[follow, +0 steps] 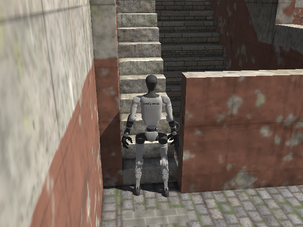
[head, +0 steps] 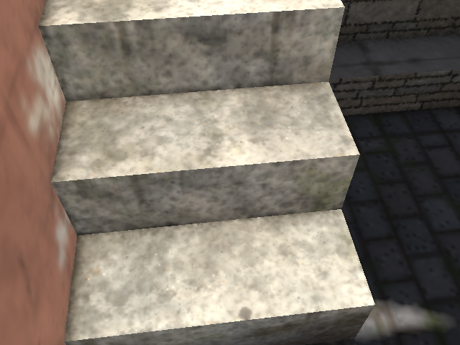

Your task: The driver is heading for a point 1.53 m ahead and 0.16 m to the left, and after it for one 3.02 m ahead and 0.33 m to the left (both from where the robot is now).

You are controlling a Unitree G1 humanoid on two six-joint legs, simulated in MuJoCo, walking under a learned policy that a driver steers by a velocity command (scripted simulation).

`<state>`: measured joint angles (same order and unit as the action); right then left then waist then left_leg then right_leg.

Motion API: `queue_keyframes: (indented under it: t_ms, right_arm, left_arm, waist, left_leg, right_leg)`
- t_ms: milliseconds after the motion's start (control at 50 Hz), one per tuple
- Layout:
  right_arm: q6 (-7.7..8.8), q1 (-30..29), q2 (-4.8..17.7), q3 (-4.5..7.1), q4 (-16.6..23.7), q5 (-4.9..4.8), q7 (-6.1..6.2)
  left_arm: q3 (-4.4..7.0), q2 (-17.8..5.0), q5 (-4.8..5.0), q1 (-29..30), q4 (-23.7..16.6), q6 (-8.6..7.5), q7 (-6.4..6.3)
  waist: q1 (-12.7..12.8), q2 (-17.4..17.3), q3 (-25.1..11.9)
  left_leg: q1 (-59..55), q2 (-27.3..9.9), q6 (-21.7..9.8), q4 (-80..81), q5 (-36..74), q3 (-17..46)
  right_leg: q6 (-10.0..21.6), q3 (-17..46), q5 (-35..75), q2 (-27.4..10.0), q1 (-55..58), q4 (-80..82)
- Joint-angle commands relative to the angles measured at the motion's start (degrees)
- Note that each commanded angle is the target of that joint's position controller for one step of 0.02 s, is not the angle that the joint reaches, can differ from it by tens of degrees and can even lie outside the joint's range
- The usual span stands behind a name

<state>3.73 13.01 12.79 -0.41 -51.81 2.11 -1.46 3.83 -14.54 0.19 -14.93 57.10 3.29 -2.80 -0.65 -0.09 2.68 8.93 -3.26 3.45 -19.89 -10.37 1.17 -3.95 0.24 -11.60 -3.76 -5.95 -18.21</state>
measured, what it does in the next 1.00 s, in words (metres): stands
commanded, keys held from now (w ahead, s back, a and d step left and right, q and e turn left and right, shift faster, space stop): no key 0.20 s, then w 0.80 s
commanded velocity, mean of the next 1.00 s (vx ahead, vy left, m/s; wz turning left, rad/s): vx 0.29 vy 0.00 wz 0.00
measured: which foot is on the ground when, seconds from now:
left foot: down 0.00-1.00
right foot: down 0.00-1.00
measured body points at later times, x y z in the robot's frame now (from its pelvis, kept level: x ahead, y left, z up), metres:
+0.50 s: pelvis +0.02 +0.01 +0.00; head +0.03 +0.02 +0.45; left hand +0.05 +0.28 -0.15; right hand +0.12 -0.22 -0.13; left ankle +0.00 +0.15 -0.75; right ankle -0.02 -0.16 -0.75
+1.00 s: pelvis +0.04 +0.00 +0.00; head +0.05 +0.00 +0.45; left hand +0.13 +0.26 -0.13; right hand +0.20 -0.23 -0.11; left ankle +0.00 +0.16 -0.75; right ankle -0.02 -0.16 -0.75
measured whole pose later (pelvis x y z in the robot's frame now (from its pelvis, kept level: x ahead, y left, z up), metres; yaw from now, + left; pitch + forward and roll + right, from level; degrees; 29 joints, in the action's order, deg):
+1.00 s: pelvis +0.04 +0.00 +0.00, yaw +0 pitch +0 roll +0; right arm 4.6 6.6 13.6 -3.3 -46.2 1.5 -1.8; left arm 1.7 -13.9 0.1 -8.6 54.5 1.2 -1.3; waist 1.1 -0.4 0.3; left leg 5.7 -3.2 3.3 -18.0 -12.7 1.4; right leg -4.2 0.3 -12.8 -3.9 -1.8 -14.3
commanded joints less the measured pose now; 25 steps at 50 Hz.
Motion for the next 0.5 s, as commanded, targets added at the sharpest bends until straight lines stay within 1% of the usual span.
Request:
queue_keyframes:
  t_ms: [20,40,120,200,220,280,300,320,360,420,440,460,500]
  right_arm:
    - [0.71,0.6,5.5,1.22,2.9,0.08,0.09]
    - [0.53,0.7,5.9,1.33,2.9,0.21,-0.05]
    - [0.38,1.3,5.5,1.37,3.1,0.01,-0.12]
    - [0.37,1.8,5.3,1.39,3.3,0.03,-0.16]
    - [0.28,1.7,5.0,1.25,3.3,0.12,-0.04]
    - [-0.08,-0.3,4.4,0.81,4.3,0.51,0.58]
    - [0.13,-0.2,4.8,0.75,4.7,0.46,0.99]
    - [0.3,-0.7,4.9,0.67,5.0,0.41,1.24]
    - [0.68,-0.9,4.9,0.47,5.6,0.27,1.49]
    - [1.14,-0.6,4.7,0.2,6.3,0.05,1.58]
    - [1.55,-0.4,5.7,0.51,5.9,-0.53,1.74]
    - [1.79,-1.3,5.3,0.28,6.4,-0.63,1.66]
    - [2.1,-1.4,5.0,0.1,6.7,-0.59,1.54]
  left_arm:
    - [1.19,-6.8,-0.35,-2.9,-1.6,-0.14,-0.47]
    - [1.01,-6.4,0.21,-2.5,-1.8,-0.19,-0.53]
    - [0.94,-6.8,0.35,-3.7,-1.3,-0.35,-0.71]
    - [0.87,-6.7,0.35,-4.2,-1.1,-0.39,-0.84]
    - [0.72,-6.3,0.33,-4.3,-1.1,-0.35,-0.94]
    - [0.12,-5.0,0.34,-3.8,-1.3,-0.35,-1.42]
    - [-0.05,-5.4,0.66,-2.7,-2.2,-0.71,-1.26]
    - [-0.24,-5.1,0.7,-2.6,-2.4,-1.06,-1.23]
    - [-0.53,-5.2,0.74,-2.5,-2.7,-1.68,-1.22]
    - [-0.84,-5.4,0.89,-1.9,-3.2,-2.34,-1.14]
    - [-0.68,-5.3,0.66,-1.3,-3.3,-2.71,-0.84]
    - [-0.9,-4.8,0.8,-1.1,-3.6,-2.94,-0.6]
    - [-0.87,-5.3,0.91,-0.7,-3.7,-3.17,-0.42]
  waist:
    - [0.2,0.3,-1.1]
    - [0.2,0.4,-1.3]
    - [0.1,-0.3,-0.9]
    - [0.1,-0.6,-0.6]
    - [0.1,-0.8,-1.1]
    - [0.3,-1.7,0.8]
    - [0.3,-1.6,1.4]
    - [0.6,-2.2,1.4]
    - [0.4,-1.9,0.9]
    - [0.2,-0.9,-0.6]
    - [0.6,0.6,-2.3]
    - [0.9,-0.1,-2.3]
    - [0.8,-0.4,-3.1]
  left_leg:
    - [0.6,-2.5,0.5,3.2,2.8,3.3]
    - [0.3,-2.5,0.5,3.3,3.0,3.6]
    - [0.5,-2.2,0.1,2.8,3.2,3.7]
    - [0.9,-2.0,-0.3,2.6,3.1,3.9]
    - [0.8,-1.6,-0.4,3.0,0.4,3.7]
    - [2.7,-0.9,-0.8,4.7,-9.7,4.2]
    - [3.5,-1.4,-1.1,5.3,-12.1,5.3]
    - [3.8,-1.4,-1.3,5.4,-13.0,5.5]
    - [3.4,-1.1,-1.7,5.0,-11.8,5.4]
    - [1.6,-0.6,-2.1,3.8,-7.0,4.8]
    - [1.0,-1.3,-2.6,3.2,-4.8,5.0]
    - [0.7,-1.3,-2.7,2.9,-2.2,4.8]
    - [-0.4,-1.1,-2.7,1.8,4.1,4.2]
  right_leg:
    - [0.2,3.3,8.5,-3.6,-0.6,2.4]
    - [0.4,3.0,7.4,-3.4,-1.3,2.1]
    - [0.2,3.1,6.3,-3.5,-2.4,2.0]
    - [-0.1,3.0,5.8,-3.5,-2.8,1.8]
    - [0.0,2.7,3.8,-3.2,-2.9,2.1]
    - [0.3,2.0,-2.8,-2.1,-4.9,2.7]
    - [0.1,2.3,-3.2,-2.1,-5.2,2.3]
    - [0.2,2.3,-2.9,-2.1,-5.3,2.2]
    - [0.4,2.3,-1.2,-2.0,-5.1,1.8]
    - [0.7,2.4,2.5,-2.1,-4.4,1.2]
    - [0.6,1.5,1.3,-1.8,-3.6,0.4]
    - [0.5,1.8,2.6,-1.9,-3.7,0.4]
    - [0.6,2.1,6.3,-2.2,-3.0,0.2]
